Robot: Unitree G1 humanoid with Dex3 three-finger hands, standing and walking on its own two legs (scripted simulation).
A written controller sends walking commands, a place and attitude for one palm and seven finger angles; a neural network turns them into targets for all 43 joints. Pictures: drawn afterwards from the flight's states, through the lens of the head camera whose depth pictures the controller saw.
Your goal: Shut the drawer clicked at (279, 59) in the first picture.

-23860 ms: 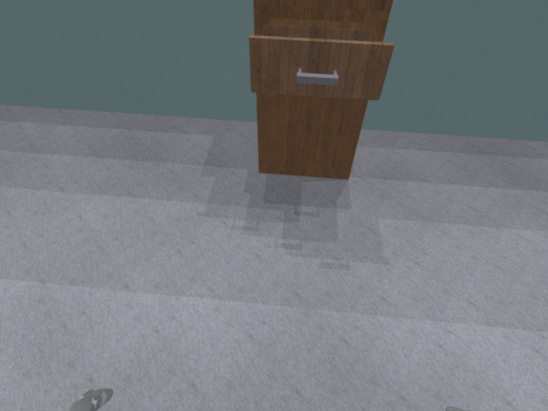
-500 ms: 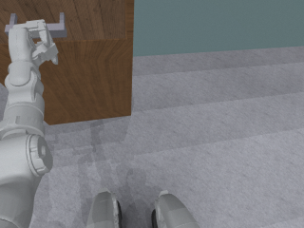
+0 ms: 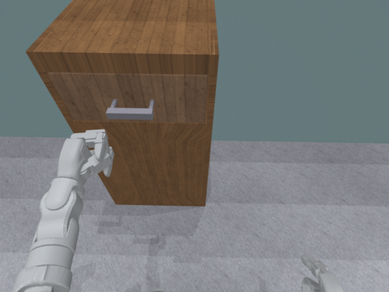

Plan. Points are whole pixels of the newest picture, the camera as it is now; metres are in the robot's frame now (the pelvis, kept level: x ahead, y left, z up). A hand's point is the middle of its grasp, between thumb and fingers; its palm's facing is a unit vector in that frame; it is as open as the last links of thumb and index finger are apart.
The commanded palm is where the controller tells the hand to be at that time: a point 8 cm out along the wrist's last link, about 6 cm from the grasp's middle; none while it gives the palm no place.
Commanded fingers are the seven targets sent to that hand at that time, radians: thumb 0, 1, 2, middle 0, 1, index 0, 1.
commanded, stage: draw the hand back to the body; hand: left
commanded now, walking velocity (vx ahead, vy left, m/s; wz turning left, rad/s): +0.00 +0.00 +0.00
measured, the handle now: (131, 108) +0.60 +0.20 +0.01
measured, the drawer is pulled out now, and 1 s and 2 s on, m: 0.00 0.00 0.00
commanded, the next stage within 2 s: step back with the hand held close in 0.86 s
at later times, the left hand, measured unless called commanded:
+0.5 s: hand (40, 203) +0.22 +0.22 +0.17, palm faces +0.28 -0.91 -0.32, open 3.3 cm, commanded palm +0.17 +0.27 +0.19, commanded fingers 0.00 0.90 0.90 -1.40 -1.60 -1.40 -1.60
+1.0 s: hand (9, 223) +0.19 +0.23 +0.20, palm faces +0.37 -0.85 -0.38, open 3.3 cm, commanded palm +0.13 +0.27 +0.22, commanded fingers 0.00 0.90 0.90 -1.40 -1.60 -1.40 -1.60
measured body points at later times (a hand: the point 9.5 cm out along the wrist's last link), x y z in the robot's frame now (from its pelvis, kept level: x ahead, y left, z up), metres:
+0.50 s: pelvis -0.01 +0.00 +0.04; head -0.02 -0.02 +0.49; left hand +0.20 +0.27 +0.19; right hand +0.18 -0.22 -0.04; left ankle +0.03 +0.12 -0.70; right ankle -0.06 -0.10 -0.70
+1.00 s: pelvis +0.00 -0.01 +0.05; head -0.01 -0.03 +0.50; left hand +0.16 +0.27 +0.22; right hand +0.20 -0.22 -0.03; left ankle +0.03 +0.12 -0.70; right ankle -0.06 -0.10 -0.70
